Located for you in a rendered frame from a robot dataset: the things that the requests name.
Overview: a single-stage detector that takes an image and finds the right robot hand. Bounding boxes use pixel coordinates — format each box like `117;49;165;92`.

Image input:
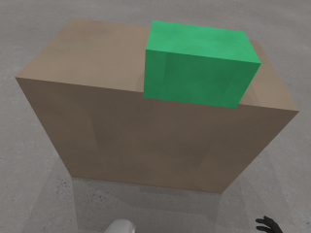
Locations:
256;216;283;233

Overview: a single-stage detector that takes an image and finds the carton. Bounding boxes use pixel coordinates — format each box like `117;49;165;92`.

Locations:
143;20;261;109

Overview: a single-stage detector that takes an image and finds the pedestal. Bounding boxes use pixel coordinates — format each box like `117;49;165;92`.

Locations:
15;17;299;194

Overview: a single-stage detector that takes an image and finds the left robot thigh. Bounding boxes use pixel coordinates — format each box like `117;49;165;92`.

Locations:
104;218;136;233

